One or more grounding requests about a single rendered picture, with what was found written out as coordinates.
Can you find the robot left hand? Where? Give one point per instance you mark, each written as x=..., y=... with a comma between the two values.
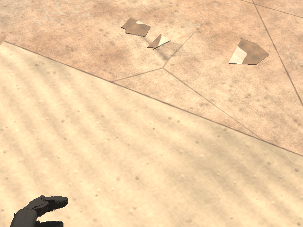
x=27, y=217

